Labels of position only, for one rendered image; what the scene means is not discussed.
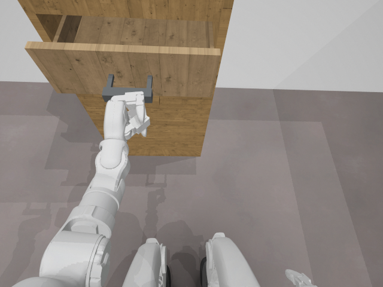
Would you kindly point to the drawer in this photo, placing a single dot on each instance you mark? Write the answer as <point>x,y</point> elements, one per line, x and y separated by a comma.
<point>179,54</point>

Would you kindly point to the cabinet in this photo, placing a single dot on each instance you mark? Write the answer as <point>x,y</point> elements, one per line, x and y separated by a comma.
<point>178,126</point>

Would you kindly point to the robot right hand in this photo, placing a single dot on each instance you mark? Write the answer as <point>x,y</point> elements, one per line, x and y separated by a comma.
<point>300,280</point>

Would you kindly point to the handle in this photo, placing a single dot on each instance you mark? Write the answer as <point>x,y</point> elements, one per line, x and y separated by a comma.
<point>109,91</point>
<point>156,101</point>

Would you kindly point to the right robot thigh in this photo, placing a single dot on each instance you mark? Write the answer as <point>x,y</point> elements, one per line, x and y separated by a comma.
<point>232,268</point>

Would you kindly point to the robot left upper arm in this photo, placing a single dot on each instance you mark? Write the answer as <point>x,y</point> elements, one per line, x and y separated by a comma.
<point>74,259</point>

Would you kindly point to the left robot forearm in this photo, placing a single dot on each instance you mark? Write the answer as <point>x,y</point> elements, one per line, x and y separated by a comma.
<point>101,201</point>

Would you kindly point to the robot left shin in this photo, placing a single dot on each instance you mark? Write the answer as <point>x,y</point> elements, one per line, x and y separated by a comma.
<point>162,280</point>

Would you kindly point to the robot left hand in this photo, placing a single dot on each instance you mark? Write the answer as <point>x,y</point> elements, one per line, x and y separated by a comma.
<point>116,116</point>

